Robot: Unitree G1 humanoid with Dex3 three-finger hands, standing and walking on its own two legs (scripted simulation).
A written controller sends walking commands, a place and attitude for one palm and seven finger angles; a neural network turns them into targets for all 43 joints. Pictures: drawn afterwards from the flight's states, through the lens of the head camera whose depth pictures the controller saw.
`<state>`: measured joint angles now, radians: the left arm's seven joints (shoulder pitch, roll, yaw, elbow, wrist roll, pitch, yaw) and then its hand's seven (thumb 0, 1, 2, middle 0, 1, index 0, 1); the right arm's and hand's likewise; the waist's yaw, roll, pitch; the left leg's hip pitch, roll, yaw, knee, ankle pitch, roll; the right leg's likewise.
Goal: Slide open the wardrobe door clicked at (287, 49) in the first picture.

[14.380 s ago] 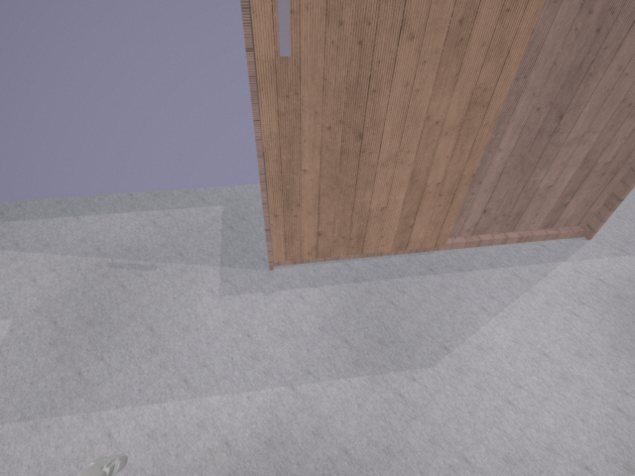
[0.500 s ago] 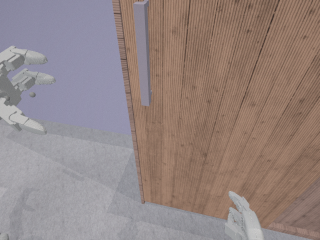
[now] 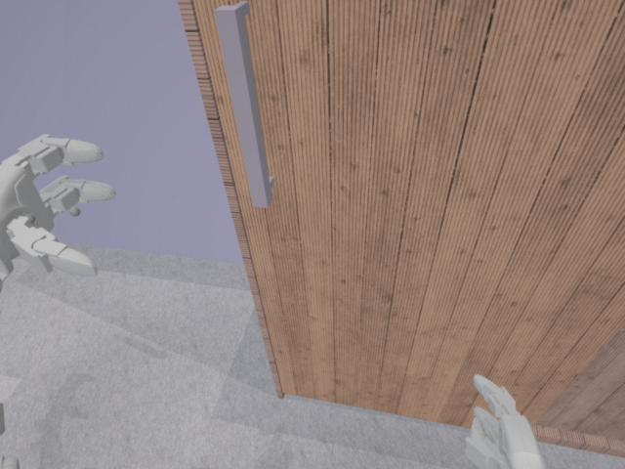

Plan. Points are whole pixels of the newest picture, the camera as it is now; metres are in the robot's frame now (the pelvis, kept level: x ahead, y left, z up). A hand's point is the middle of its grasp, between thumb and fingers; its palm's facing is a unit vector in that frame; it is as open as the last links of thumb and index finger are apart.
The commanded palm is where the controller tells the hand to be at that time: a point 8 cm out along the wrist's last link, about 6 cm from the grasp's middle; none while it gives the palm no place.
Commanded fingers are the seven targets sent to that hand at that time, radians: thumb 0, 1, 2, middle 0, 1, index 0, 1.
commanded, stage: move the hooked fingers beside the handle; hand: left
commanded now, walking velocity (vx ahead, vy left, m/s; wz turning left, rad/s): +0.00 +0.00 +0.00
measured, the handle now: (253, 115) +0.50 +0.14 +0.25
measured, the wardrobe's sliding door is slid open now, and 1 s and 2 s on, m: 0.00 0.00 0.00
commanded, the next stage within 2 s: none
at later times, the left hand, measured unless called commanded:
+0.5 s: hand (129, 193) +0.32 +0.24 +0.24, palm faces -0.06 -0.98 -0.17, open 13.9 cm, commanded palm +0.29 +0.30 +0.25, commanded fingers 0.00 -0.50 0.30 -0.30 -1.20 -0.30 -1.20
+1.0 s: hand (147, 161) +0.39 +0.25 +0.24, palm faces +0.02 -1.00 -0.09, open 13.9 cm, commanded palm +0.35 +0.29 +0.24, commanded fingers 0.00 -0.50 0.30 -0.30 -1.20 -0.30 -1.20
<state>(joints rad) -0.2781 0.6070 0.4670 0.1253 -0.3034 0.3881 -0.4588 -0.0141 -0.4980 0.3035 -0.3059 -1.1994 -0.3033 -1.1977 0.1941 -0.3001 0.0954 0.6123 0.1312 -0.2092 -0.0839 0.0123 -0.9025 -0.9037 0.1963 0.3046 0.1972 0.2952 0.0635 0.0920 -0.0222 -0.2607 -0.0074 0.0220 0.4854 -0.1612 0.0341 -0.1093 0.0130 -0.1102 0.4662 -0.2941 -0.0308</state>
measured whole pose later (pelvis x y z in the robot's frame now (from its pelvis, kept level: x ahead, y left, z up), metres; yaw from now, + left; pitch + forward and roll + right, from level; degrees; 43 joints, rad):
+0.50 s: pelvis +0.03 -0.01 +0.00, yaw -1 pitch -2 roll +0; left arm -0.23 0.53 0.46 0.00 -0.36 0.28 -0.50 -0.02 -0.49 0.30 -0.31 -1.20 -0.30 -1.20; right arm 0.18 -0.29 0.09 0.61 0.12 -0.20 -0.09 0.01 -0.90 -0.90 0.20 0.30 0.20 0.30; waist 0.05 0.06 -0.03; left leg -0.24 -0.01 0.03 0.49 -0.21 0.02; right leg -0.09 0.01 -0.09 0.47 -0.33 -0.04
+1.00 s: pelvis +0.03 +0.00 +0.00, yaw -1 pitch -1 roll +0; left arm -0.50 0.55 0.39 0.32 -0.26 0.37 -0.37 -0.02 -0.50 0.30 -0.31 -1.20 -0.31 -1.20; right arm 0.19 -0.26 0.10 0.60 0.12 -0.14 -0.08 0.01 -0.90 -0.90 0.20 0.30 0.20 0.30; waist 0.02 0.06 -0.04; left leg -0.25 -0.02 0.05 0.47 -0.19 0.04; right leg -0.11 0.00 -0.08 0.45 -0.32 -0.02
